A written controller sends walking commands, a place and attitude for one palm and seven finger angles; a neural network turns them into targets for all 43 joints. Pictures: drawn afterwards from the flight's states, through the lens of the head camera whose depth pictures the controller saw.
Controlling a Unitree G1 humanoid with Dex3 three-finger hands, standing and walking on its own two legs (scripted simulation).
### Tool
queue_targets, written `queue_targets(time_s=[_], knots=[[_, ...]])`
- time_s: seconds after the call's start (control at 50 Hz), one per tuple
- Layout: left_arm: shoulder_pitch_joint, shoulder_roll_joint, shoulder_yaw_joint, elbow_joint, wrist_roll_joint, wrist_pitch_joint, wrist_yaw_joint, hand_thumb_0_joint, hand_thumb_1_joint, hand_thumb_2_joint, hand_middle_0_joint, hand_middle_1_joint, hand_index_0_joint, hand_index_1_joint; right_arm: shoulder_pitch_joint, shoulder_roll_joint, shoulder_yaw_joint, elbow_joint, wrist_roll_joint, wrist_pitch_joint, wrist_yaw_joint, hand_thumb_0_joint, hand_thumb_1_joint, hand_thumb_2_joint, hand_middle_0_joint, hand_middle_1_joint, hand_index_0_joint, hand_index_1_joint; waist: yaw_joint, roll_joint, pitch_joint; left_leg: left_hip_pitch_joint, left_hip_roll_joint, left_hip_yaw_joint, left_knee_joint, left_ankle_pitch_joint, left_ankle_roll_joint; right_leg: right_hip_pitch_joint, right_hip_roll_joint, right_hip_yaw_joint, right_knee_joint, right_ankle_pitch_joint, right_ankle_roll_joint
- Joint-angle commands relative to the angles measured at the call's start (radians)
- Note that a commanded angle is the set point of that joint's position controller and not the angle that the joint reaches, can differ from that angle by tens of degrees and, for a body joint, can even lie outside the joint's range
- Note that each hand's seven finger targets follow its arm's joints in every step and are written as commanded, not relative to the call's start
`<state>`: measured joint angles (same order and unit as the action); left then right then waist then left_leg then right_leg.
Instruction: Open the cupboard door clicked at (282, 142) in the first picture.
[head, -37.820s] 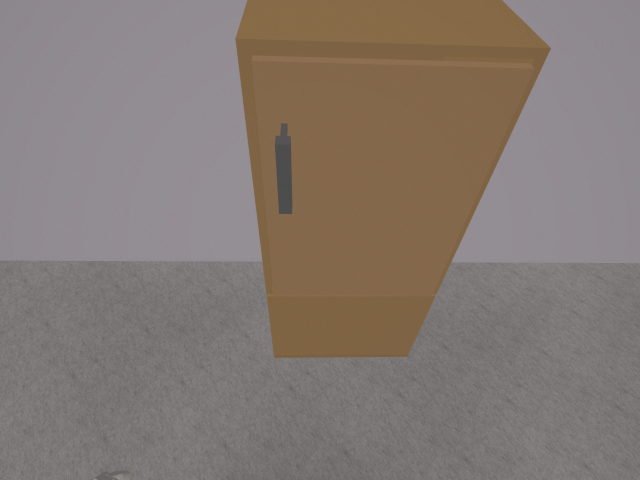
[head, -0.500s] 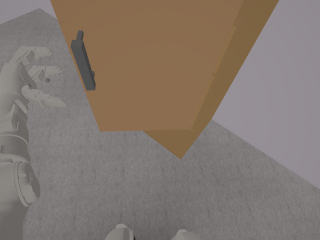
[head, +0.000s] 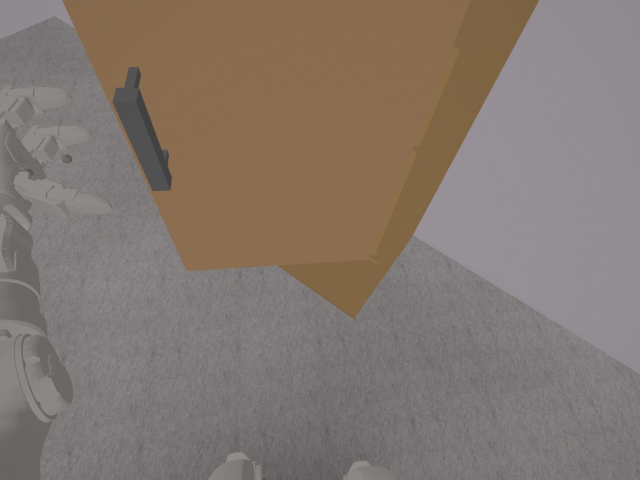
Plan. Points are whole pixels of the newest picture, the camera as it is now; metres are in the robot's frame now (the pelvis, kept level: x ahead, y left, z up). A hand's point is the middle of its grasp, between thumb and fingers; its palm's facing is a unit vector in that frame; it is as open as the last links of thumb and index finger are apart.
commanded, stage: move the hooked fingers beside the handle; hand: left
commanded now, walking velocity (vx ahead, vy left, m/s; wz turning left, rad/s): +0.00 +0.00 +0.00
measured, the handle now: (148, 133) +0.52 +0.19 +0.10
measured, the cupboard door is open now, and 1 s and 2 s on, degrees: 42 42 42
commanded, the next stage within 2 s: slide the fingers in behind the handle in 0.60 s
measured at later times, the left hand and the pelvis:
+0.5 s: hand (82, 158) +0.47 +0.25 +0.11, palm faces +0.05 -1.00 -0.01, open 14.0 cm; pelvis -0.01 +0.00 +0.00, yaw +1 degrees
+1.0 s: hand (104, 160) +0.47 +0.23 +0.11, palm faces +0.03 -1.00 +0.01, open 14.0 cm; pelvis -0.01 +0.00 +0.00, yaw +1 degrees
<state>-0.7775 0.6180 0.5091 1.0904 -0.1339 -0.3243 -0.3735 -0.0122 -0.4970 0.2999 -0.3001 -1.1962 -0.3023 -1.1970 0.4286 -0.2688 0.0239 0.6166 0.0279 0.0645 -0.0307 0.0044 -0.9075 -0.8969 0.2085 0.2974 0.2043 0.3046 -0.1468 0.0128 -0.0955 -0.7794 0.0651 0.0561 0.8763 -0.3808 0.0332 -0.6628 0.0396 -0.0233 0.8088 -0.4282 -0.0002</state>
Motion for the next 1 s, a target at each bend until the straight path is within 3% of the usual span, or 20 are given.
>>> queue_targets(time_s=[0.0,0.04,0.06,0.08,0.1,0.12,0.16,0.22,0.28,0.34,0.44,0.48,0.52,0.66,0.7,0.78,0.84,0.86,0.94,0.98], knots=[[-0.396,0.218,-0.064,-0.179,-0.047,-0.027,-0.042,0.000,-0.500,0.300,-0.300,-1.200,-0.300,-1.200,0.101,-0.190,-0.070,-0.057,0.010,-0.020,-0.019,0.000,-0.900,-0.900,0.200,0.300,0.200,0.300,0.005,0.147,-0.363,0.471,-0.025,-0.086,-0.066,0.423,0.008,-0.010,0.032,-0.016,-0.100,0.377,-0.015],[-0.399,0.199,-0.086,-0.120,-0.057,0.010,-0.056,0.000,-0.500,0.300,-0.300,-1.200,-0.300,-1.200,0.100,-0.198,-0.069,-0.054,0.009,-0.020,-0.023,0.000,-0.900,-0.900,0.200,0.300,0.200,0.300,-0.005,0.090,-0.295,0.411,-0.026,-0.088,-0.080,0.340,0.012,-0.030,0.028,-0.019,-0.112,0.324,-0.012],[-0.427,0.171,-0.111,-0.131,-0.066,0.013,-0.060,0.000,-0.500,0.300,-0.300,-1.200,-0.300,-1.200,0.098,-0.195,-0.066,-0.054,0.011,-0.021,-0.027,0.000,-0.900,-0.900,0.200,0.300,0.200,0.300,-0.013,0.101,-0.279,0.418,-0.030,-0.086,-0.079,0.349,0.015,-0.033,0.025,-0.020,-0.115,0.330,-0.016],[-0.412,0.207,-0.077,-0.112,-0.062,0.018,-0.058,0.000,-0.500,0.300,-0.300,-1.200,-0.300,-1.200,0.103,-0.203,-0.067,-0.055,0.009,-0.021,-0.029,0.000,-0.900,-0.900,0.200,0.300,0.200,0.300,-0.001,0.070,-0.298,0.414,-0.029,-0.090,-0.082,0.344,0.013,-0.029,0.025,-0.020,-0.110,0.325,-0.014],[-0.440,0.167,-0.122,-0.117,-0.062,0.020,-0.056,0.000,-0.500,0.300,-0.300,-1.200,-0.300,-1.200,0.092,-0.198,-0.064,-0.058,0.008,-0.024,-0.027,0.000,-0.900,-0.900,0.200,0.300,0.200,0.300,-0.016,0.084,-0.284,0.405,-0.032,-0.089,-0.080,0.325,0.014,-0.043,0.022,-0.017,-0.112,0.310,-0.012],[-0.473,0.199,-0.090,-0.135,-0.064,0.011,-0.044,0.000,-0.500,0.300,-0.300,-1.200,-0.300,-1.200,0.099,-0.202,-0.066,-0.051,0.007,-0.028,-0.028,0.000,-0.900,-0.900,0.200,0.300,0.200,0.300,-0.014,0.066,-0.304,0.406,-0.030,-0.095,-0.076,0.328,0.014,-0.041,0.021,-0.016,-0.107,0.309,-0.012],[-0.519,0.214,-0.079,-0.202,-0.061,-0.027,-0.023,0.000,-0.500,0.300,-0.300,-1.200,-0.300,-1.200,0.094,-0.197,-0.066,-0.052,0.002,-0.033,-0.027,0.000,-0.900,-0.900,0.200,0.300,0.200,0.300,-0.009,0.126,-0.353,0.448,-0.031,-0.099,-0.063,0.365,0.010,-0.046,0.019,-0.015,-0.090,0.318,-0.018],[-0.566,0.260,-0.041,-0.248,-0.045,-0.076,0.008,0.000,-0.500,0.300,-0.300,-1.200,-0.300,-1.200,0.090,-0.196,-0.067,-0.048,-0.001,-0.038,-0.024,0.000,-0.900,-0.900,0.200,0.300,0.200,0.300,0.000,0.153,-0.449,0.510,-0.026,-0.118,-0.054,0.382,-0.001,-0.043,0.022,-0.011,-0.076,0.304,-0.017],[-0.600,0.275,-0.039,-0.246,-0.024,-0.091,0.027,0.000,-0.500,0.300,-0.300,-1.200,-0.300,-1.200,0.085,-0.196,-0.062,-0.041,-0.002,-0.040,-0.023,0.000,-0.900,-0.900,0.200,0.300,0.200,0.300,-0.003,0.195,-0.465,0.531,-0.024,-0.127,-0.049,0.392,-0.004,-0.062,0.023,-0.013,-0.067,0.295,-0.018],[-0.555,0.267,-0.054,-0.145,-0.009,-0.051,0.029,0.000,-0.500,0.300,-0.300,-1.200,-0.300,-1.200,0.084,-0.200,-0.059,-0.037,0.000,-0.037,-0.023,0.000,-0.900,-0.900,0.200,0.300,0.200,0.300,-0.002,0.167,-0.395,0.467,-0.025,-0.124,-0.061,0.342,-0.004,-0.061,0.020,-0.019,-0.077,0.270,-0.019],[-0.532,0.239,-0.084,-0.084,-0.008,-0.006,0.017,0.000,-0.500,0.300,-0.300,-1.200,-0.300,-1.200,0.097,-0.202,-0.055,-0.051,-0.002,-0.032,-0.023,0.000,-0.900,-0.900,0.200,0.300,0.200,0.300,-0.006,0.141,-0.359,0.421,-0.026,-0.114,-0.067,0.323,0.000,-0.063,0.019,-0.019,-0.083,0.270,-0.016],[-0.509,0.274,-0.041,-0.131,-0.021,-0.027,0.010,0.000,-0.500,0.300,-0.300,-1.200,-0.300,-1.200,0.106,-0.207,-0.059,-0.061,-0.004,-0.031,-0.023,0.000,-0.900,-0.900,0.200,0.300,0.200,0.300,0.008,0.121,-0.437,0.453,-0.025,-0.107,-0.059,0.378,0.001,-0.020,0.024,-0.015,-0.075,0.320,-0.015],[-0.498,0.274,-0.032,-0.166,-0.035,-0.045,0.005,0.000,-0.500,0.300,-0.300,-1.200,-0.300,-1.200,0.105,-0.203,-0.061,-0.068,-0.004,-0.028,-0.021,0.000,-0.900,-0.900,0.200,0.300,0.200,0.300,0.016,0.109,-0.451,0.449,-0.026,-0.103,-0.059,0.385,0.001,0.005,0.026,-0.014,-0.075,0.335,-0.015],[-0.502,0.236,-0.058,-0.142,-0.033,-0.041,0.013,0.000,-0.500,0.300,-0.300,-1.200,-0.300,-1.200,0.113,-0.199,-0.062,-0.054,0.000,-0.020,-0.021,0.000,-0.900,-0.900,0.200,0.300,0.200,0.300,-0.001,0.109,-0.349,0.413,-0.028,-0.100,-0.072,0.315,0.007,-0.035,0.029,-0.017,-0.092,0.276,-0.015],[-0.504,0.280,-0.034,-0.150,-0.023,-0.043,0.020,0.000,-0.500,0.300,-0.300,-1.200,-0.300,-1.200,0.114,-0.202,-0.063,-0.054,0.000,-0.017,-0.025,0.000,-0.900,-0.900,0.200,0.300,0.200,0.300,0.004,0.111,-0.372,0.404,-0.028,-0.098,-0.074,0.306,0.008,-0.017,0.027,-0.010,-0.091,0.278,-0.013],[-0.547,0.242,-0.058,-0.211,-0.023,-0.070,0.030,0.000,-0.500,0.300,-0.300,-1.200,-0.300,-1.200,0.114,-0.194,-0.065,-0.047,-0.003,-0.027,-0.022,0.000,-0.900,-0.900,0.200,0.300,0.200,0.300,-0.002,0.161,-0.423,0.470,-0.025,-0.104,-0.066,0.340,0.003,-0.037,0.029,-0.012,-0.085,0.286,-0.015],[-0.522,0.187,-0.092,-0.204,-0.025,-0.074,0.038,0.000,-0.500,0.300,-0.300,-1.200,-0.300,-1.200,0.104,-0.189,-0.066,-0.043,-0.004,-0.030,-0.016,0.000,-0.900,-0.900,0.200,0.300,0.200,0.300,-0.001,0.186,-0.404,0.492,-0.022,-0.115,-0.067,0.346,-0.004,-0.067,0.031,-0.020,-0.083,0.267,-0.021],[-0.530,0.155,-0.107,-0.209,-0.032,-0.072,0.042,0.000,-0.500,0.300,-0.300,-1.200,-0.300,-1.200,0.109,-0.186,-0.066,-0.042,-0.006,-0.031,-0.015,0.000,-0.900,-0.900,0.200,0.300,0.200,0.300,-0.008,0.170,-0.397,0.497,-0.021,-0.119,-0.063,0.356,-0.002,-0.071,0.033,-0.027,-0.080,0.270,-0.022],[-0.496,0.159,-0.101,-0.127,-0.031,-0.023,0.055,0.000,-0.500,0.300,-0.300,-1.200,-0.300,-1.200,0.106,-0.194,-0.066,-0.042,-0.002,-0.028,-0.014,0.000,-0.900,-0.900,0.200,0.300,0.200,0.300,-0.008,0.087,-0.349,0.419,-0.025,-0.104,-0.074,0.301,0.004,-0.047,0.027,-0.021,-0.094,0.266,-0.012],[-0.524,0.197,-0.073,-0.148,-0.022,-0.022,0.068,0.000,-0.500,0.300,-0.300,-1.200,-0.300,-1.200,0.108,-0.196,-0.065,-0.048,-0.002,-0.030,-0.016,0.000,-0.900,-0.900,0.200,0.300,0.200,0.300,0.001,0.095,-0.377,0.419,-0.029,-0.099,-0.071,0.323,0.006,-0.023,0.024,-0.015,-0.085,0.296,-0.012]])
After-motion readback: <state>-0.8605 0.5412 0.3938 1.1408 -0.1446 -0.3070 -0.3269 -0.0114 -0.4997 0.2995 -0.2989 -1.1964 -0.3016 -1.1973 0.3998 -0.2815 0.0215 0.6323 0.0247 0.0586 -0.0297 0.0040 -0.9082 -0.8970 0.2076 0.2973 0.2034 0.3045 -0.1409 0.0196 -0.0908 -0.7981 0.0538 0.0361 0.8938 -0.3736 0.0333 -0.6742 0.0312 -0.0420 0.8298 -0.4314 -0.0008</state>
